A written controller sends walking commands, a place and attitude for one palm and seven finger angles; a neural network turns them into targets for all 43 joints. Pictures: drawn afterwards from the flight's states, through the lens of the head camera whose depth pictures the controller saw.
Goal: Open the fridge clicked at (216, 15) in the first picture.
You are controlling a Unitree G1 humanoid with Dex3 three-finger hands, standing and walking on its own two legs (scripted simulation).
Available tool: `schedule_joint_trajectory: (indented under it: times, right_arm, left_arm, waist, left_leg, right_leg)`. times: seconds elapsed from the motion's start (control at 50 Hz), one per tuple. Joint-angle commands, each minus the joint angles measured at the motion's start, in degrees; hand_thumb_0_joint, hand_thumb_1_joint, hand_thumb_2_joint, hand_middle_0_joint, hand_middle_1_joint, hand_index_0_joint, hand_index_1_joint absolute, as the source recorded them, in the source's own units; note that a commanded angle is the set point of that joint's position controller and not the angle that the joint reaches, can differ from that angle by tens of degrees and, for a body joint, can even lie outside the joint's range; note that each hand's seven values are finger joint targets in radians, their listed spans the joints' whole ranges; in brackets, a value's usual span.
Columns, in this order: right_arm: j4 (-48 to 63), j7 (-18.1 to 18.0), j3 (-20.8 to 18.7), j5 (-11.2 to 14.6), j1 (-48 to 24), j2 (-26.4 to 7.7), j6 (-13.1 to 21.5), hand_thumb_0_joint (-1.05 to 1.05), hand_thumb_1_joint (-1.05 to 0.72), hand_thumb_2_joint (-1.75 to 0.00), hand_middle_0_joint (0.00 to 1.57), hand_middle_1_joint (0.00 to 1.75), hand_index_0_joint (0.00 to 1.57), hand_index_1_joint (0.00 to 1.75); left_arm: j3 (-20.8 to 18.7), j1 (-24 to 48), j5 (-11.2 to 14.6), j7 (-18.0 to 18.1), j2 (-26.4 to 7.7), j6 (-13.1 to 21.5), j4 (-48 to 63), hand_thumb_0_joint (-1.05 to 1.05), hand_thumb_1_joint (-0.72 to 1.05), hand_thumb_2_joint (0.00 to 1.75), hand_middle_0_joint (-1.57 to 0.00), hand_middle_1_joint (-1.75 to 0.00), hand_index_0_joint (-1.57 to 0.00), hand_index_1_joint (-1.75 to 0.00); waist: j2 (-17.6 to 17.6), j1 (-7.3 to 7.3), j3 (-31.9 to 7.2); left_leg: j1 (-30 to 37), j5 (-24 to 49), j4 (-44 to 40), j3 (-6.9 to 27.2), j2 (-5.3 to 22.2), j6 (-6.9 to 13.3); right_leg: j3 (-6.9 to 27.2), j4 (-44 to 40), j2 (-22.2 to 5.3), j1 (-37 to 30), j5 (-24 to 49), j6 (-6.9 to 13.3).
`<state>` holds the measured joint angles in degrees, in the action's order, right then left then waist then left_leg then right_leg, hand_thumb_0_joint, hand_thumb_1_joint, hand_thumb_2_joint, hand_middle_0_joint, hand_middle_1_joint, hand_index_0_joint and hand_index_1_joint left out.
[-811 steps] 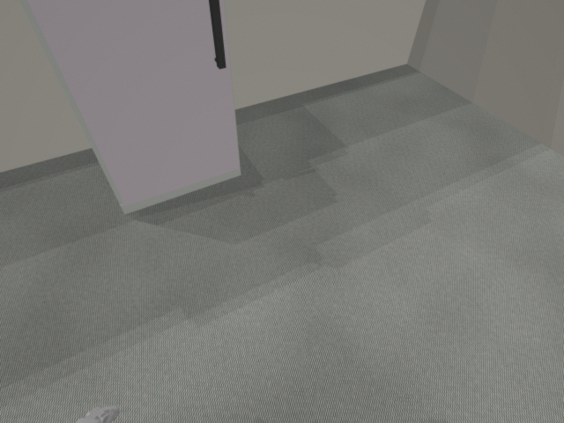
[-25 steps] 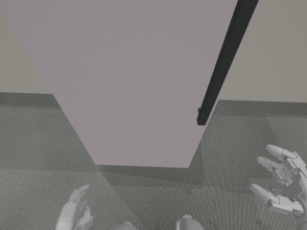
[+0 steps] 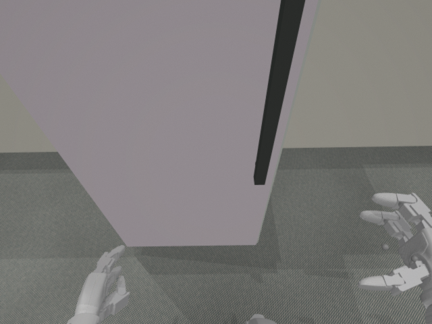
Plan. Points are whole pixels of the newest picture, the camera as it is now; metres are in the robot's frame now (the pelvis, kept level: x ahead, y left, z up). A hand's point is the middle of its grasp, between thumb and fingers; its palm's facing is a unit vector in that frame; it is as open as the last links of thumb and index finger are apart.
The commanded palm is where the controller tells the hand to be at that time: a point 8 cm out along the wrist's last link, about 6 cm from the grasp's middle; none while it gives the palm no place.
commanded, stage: raise the hand to about handle height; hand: right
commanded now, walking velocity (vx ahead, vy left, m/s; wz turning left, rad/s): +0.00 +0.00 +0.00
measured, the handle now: (270, 105) +0.49 -0.09 +0.15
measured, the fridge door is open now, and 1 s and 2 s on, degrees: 0 0 0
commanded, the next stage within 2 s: move the hooked fingers beside the handle in 0.84 s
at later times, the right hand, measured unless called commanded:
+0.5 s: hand (403, 222) +0.27 -0.28 +0.10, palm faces +0.00 +1.00 -0.03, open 14.0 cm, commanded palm +0.23 -0.32 +0.11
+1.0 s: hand (388, 223) +0.27 -0.25 +0.10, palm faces +0.01 +1.00 -0.03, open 14.0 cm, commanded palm +0.25 -0.30 +0.11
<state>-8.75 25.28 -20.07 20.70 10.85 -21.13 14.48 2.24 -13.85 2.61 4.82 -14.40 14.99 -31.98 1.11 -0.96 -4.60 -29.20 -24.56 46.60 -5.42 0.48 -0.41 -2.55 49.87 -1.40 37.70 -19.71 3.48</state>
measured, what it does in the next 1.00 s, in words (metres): stands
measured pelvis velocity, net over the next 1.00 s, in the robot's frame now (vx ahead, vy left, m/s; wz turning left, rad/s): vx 0.00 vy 0.02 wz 0.00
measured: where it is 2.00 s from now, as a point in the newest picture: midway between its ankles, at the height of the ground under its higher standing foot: outside the picture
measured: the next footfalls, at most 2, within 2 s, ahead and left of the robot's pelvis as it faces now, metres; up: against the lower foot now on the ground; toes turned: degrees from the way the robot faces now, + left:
none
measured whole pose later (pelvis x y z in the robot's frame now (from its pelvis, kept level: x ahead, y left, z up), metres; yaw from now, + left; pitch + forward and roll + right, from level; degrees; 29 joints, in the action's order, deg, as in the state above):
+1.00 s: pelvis +0.00 +0.02 +0.01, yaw +0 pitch +5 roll +2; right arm -19.2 29.9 -24.0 21.1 1.0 -24.0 9.9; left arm 2.7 -15.1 3.3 6.2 -15.5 14.5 -34.1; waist 2.3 -0.8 -3.0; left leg -24.1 -22.5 41.6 -5.6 -0.4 0.9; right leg -2.1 44.0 -1.8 32.0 -17.1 2.1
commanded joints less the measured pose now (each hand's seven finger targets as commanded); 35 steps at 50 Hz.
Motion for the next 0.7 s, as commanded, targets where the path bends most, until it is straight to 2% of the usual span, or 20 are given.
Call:
schedule_joint_trajectory:
  times: [0.0, 0.04, 0.06, 0.08, 0.14, 0.16, 0.18, 0.24, 0.28, 0.32, 0.36, 0.38, 0.44, 0.48, 0.5, 0.54, 0.56, 0.6, 0.66, 0.68]
  right_arm:
    - [10.69, 0.22, -5.38, 0.86, -11.74, -12.19, 1.79, 0.00, 0.50, -0.30, 0.30, 1.20, 0.30, 1.20]
    - [9.14, 0.53, -5.60, 0.68, -13.64, -12.88, 0.87, 0.00, 0.50, -0.30, 0.30, 1.20, 0.30, 1.20]
    - [8.22, 0.78, -6.30, 0.84, -14.80, -13.75, 0.61, 0.00, 0.50, -0.30, 0.30, 1.20, 0.30, 1.20]
    - [9.31, 0.99, -6.47, 0.67, -15.95, -14.23, 0.65, 0.00, 0.50, -0.30, 0.30, 1.20, 0.30, 1.20]
    - [8.60, 1.40, -6.91, 0.58, -17.54, -15.04, -0.05, 0.00, 0.50, -0.30, 0.30, 1.20, 0.30, 1.20]
    - [7.75, 1.47, -7.46, 0.45, -17.80, -15.99, -0.35, 0.00, 0.50, -0.30, 0.30, 1.20, 0.30, 1.20]
    - [7.93, 1.65, -7.65, 0.55, -18.41, -16.09, -0.49, 0.00, 0.50, -0.30, 0.30, 1.20, 0.30, 1.20]
    - [6.24, 2.06, -8.65, 0.86, -19.97, -17.14, -1.26, 0.00, 0.50, -0.30, 0.30, 1.20, 0.30, 1.20]
    - [4.42, 2.63, -9.64, 1.24, -20.90, -18.09, -1.78, 0.00, 0.50, -0.30, 0.30, 1.20, 0.30, 1.20]
    - [2.62, 3.27, -9.60, 1.43, -22.25, -18.17, -2.37, 0.00, 0.50, -0.30, 0.30, 1.20, 0.30, 1.20]
    - [-0.53, 4.31, -7.93, 1.56, -20.65, -16.13, -3.19, 0.00, 0.50, -0.30, 0.30, 1.20, 0.30, 1.20]
    - [-1.59, 4.68, -7.95, 1.61, -20.18, -16.00, -3.43, 0.00, 0.50, -0.30, 0.30, 1.20, 0.30, 1.20]
    - [1.39, 4.66, -8.54, 1.22, -20.76, -17.42, -2.58, 0.00, 0.50, -0.30, 0.30, 1.20, 0.30, 1.20]
    - [3.78, 3.91, -10.53, 1.39, -20.75, -19.27, -1.51, 0.00, 0.50, -0.30, 0.30, 1.20, 0.30, 1.20]
    - [4.32, 3.57, -10.30, 1.29, -20.41, -18.83, -1.00, 0.00, 0.50, -0.30, 0.30, 1.20, 0.30, 1.20]
    - [4.96, 3.08, -10.82, 1.66, -20.36, -18.72, -0.24, 0.00, 0.50, -0.30, 0.30, 1.20, 0.30, 1.20]
    - [4.52, 2.91, -11.56, 1.70, -20.31, -19.61, -0.09, 0.00, 0.50, -0.30, 0.30, 1.20, 0.30, 1.20]
    - [4.37, 3.07, -10.55, 1.65, -20.84, -18.39, -0.07, 0.00, 0.50, -0.30, 0.30, 1.20, 0.30, 1.20]
    - [2.66, 3.49, -9.40, 1.57, -21.30, -17.60, -0.67, 0.00, 0.50, -0.30, 0.30, 1.20, 0.30, 1.20]
    - [2.92, 3.65, -9.50, 1.42, -21.39, -17.92, -0.74, 0.00, 0.50, -0.30, 0.30, 1.20, 0.30, 1.20]
  left_arm:
    - [-3.32, 1.68, 0.53, 1.02, -9.15, 2.34, 7.73, 0.00, 0.90, 0.90, -0.20, -0.30, -0.20, -0.30]
    - [-3.01, 2.12, 0.54, 1.31, -9.19, 2.24, 7.83, 0.00, 0.90, 0.90, -0.20, -0.30, -0.20, -0.30]
    - [-2.95, 2.16, 0.51, 1.50, -9.27, 2.22, 7.61, 0.00, 0.90, 0.90, -0.20, -0.30, -0.20, -0.30]
    - [-2.87, 2.31, 0.63, 1.52, -9.24, 2.27, 7.69, 0.00, 0.90, 0.90, -0.20, -0.30, -0.20, -0.30]
    - [-2.64, 2.58, 0.64, 1.78, -9.04, 2.42, 7.48, 0.00, 0.90, 0.90, -0.20, -0.30, -0.20, -0.30]
    - [-2.53, 2.44, 0.47, 1.83, -9.25, 2.44, 7.29, 0.00, 0.90, 0.90, -0.20, -0.30, -0.20, -0.30]
    - [-2.50, 2.59, 0.66, 1.82, -9.20, 2.52, 7.29, 0.00, 0.90, 0.90, -0.20, -0.30, -0.20, -0.30]
    - [-2.44, 2.68, 0.70, 2.01, -9.24, 2.65, 6.88, 0.00, 0.90, 0.90, -0.20, -0.30, -0.20, -0.30]
    - [-2.47, 2.53, 0.76, 2.10, -9.42, 2.64, 6.61, 0.00, 0.90, 0.90, -0.20, -0.30, -0.20, -0.30]
    - [-2.46, 2.49, 0.89, 2.22, -9.49, 2.56, 6.41, 0.00, 0.90, 0.90, -0.20, -0.30, -0.20, -0.30]
    - [-2.56, 2.17, 0.89, 2.13, -9.60, 2.59, 6.41, 0.00, 0.90, 0.90, -0.20, -0.30, -0.20, -0.30]
    - [-2.64, 2.21, 0.98, 2.00, -9.81, 2.60, 6.45, 0.00, 0.90, 0.90, -0.20, -0.30, -0.20, -0.30]
    - [-3.02, 2.38, 0.91, 1.55, -9.80, 2.88, 7.02, 0.00, 0.90, 0.90, -0.20, -0.30, -0.20, -0.30]
    - [-3.16, 2.13, 0.68, 1.30, -9.72, 2.98, 7.18, 0.00, 0.90, 0.90, -0.20, -0.30, -0.20, -0.30]
    - [-3.16, 2.05, 0.69, 1.28, -9.65, 3.00, 7.13, 0.00, 0.90, 0.90, -0.20, -0.30, -0.20, -0.30]
    - [-3.19, 2.25, 0.76, 1.41, -9.45, 3.13, 6.94, 0.00, 0.90, 0.90, -0.20, -0.30, -0.20, -0.30]
    - [-3.30, 1.83, 0.55, 1.44, -9.63, 3.09, 6.59, 0.00, 0.90, 0.90, -0.20, -0.30, -0.20, -0.30]
    - [-3.29, 1.99, 0.81, 1.55, -9.47, 3.00, 6.46, 0.00, 0.90, 0.90, -0.20, -0.30, -0.20, -0.30]
    - [-3.19, 1.68, 0.84, 1.84, -9.46, 2.83, 6.24, 0.00, 0.90, 0.90, -0.20, -0.30, -0.20, -0.30]
    - [-3.22, 1.85, 0.95, 1.90, -9.61, 2.88, 6.29, 0.00, 0.90, 0.90, -0.20, -0.30, -0.20, -0.30]
  waist:
    - [5.76, 0.75, -9.63]
    - [4.55, 0.91, -8.13]
    - [4.09, 0.54, -8.15]
    - [5.94, 0.56, -9.41]
    - [6.90, 0.48, -9.54]
    - [5.45, 0.20, -9.53]
    - [6.81, 0.29, -9.91]
    - [6.18, 0.30, -9.09]
    - [4.61, 0.28, -9.10]
    - [4.81, 0.46, -8.38]
    - [1.99, 0.56, -6.96]
    - [2.13, 0.53, -6.88]
    - [4.86, 0.13, -8.51]
    - [4.52, -0.25, -10.74]
    - [4.64, -0.21, -10.96]
    - [5.51, -0.06, -10.02]
    - [4.13, -0.09, -9.99]
    - [5.89, 0.31, -9.64]
    - [4.73, 0.69, -7.43]
    - [4.70, 0.82, -8.25]
  left_leg:
    - [-4.13, 6.51, -7.22, 0.43, -2.56, 1.89]
    - [-4.34, 4.72, -7.86, 0.39, -2.49, 1.77]
    - [-3.03, 5.20, -8.38, 0.62, -2.51, 2.10]
    - [-2.70, 5.48, -8.57, 0.71, -2.43, 2.07]
    - [-2.55, 5.24, -9.19, 0.63, -2.30, 2.04]
    - [-1.40, 5.75, -9.56, 0.62, -2.38, 2.25]
    - [-1.30, 6.23, -9.86, 0.71, -2.29, 2.19]
    - [-1.23, 6.07, -10.65, 0.68, -2.14, 2.03]
    - [0.20, 6.96, -11.61, 0.82, -2.18, 2.05]
    - [0.28, 6.60, -12.16, 0.96, -2.09, 1.97]
    - [0.53, 6.77, -12.82, 1.10, -2.14, 2.03]
    - [0.54, 6.80, -12.87, 1.31, -2.07, 1.92]
    - [0.48, 6.66, -12.33, 1.55, -1.87, 1.98]
    - [2.42, 8.51, -12.29, 1.81, -2.00, 2.15]
    - [2.10, 8.38, -12.12, 1.66, -2.10, 2.10]
    - [1.63, 8.11, -12.19, 1.78, -1.99, 1.95]
    - [2.37, 8.98, -12.36, 2.05, -2.06, 2.02]
    - [1.93, 8.70, -12.48, 2.29, -1.97, 1.80]
    - [1.40, 7.57, -13.10, 2.66, -1.90, 1.77]
    - [1.61, 8.19, -12.99, 2.75, -1.86, 1.65]
  right_leg:
    - [8.25, -12.06, -0.74, -18.32, 4.88, -2.77]
    - [9.05, -13.48, -0.82, -17.77, 1.07, -2.75]
    - [8.83, -13.60, -0.65, -17.85, 1.75, -2.65]
    - [8.64, -13.81, -0.59, -19.31, 2.52, -2.71]
    - [9.49, -15.13, -0.82, -21.08, 1.42, -2.88]
    - [9.50, -15.38, -0.85, -20.90, 2.08, -2.83]
    - [9.26, -15.43, -0.76, -21.78, 3.17, -2.83]
    - [9.69, -16.43, -0.81, -22.24, 2.11, -2.85]
    - [8.73, -16.26, -0.55, -22.03, 3.59, -2.56]
    - [8.30, -16.38, -0.29, -21.59, 2.89, -2.40]
    - [7.69, -16.04, -0.18, -20.29, 3.17, -2.02]
    - [7.25, -15.71, 0.03, -19.60, 3.44, -1.98]
    - [7.02, -15.22, 0.23, -20.30, 3.82, -1.92]
    - [6.51, -14.58, 0.27, -21.12, 6.85, -1.78]
    - [6.53, -14.56, 0.19, -21.58, 6.92, -1.84]
    - [6.33, -14.51, 0.23, -21.33, 6.37, -1.84]
    - [6.02, -14.03, 0.24, -20.73, 7.39, -1.66]
    - [5.49, -13.91, 0.39, -20.66, 6.89, -1.68]
    - [5.27, -13.70, 0.37, -19.17, 5.43, -1.47]
    - [5.29, -13.62, 0.44, -19.56, 5.94, -1.44]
